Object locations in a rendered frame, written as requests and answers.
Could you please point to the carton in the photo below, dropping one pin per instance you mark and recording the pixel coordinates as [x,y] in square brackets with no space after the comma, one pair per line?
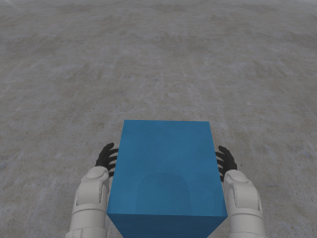
[166,182]

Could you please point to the left robot hand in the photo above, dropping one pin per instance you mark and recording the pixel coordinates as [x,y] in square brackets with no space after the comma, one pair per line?
[104,158]

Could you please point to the left robot forearm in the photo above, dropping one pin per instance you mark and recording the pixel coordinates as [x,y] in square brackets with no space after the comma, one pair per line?
[89,209]

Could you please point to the right robot hand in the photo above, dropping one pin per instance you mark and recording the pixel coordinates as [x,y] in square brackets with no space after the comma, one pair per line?
[228,162]

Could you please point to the right robot forearm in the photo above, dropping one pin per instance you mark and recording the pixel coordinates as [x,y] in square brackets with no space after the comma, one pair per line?
[245,210]

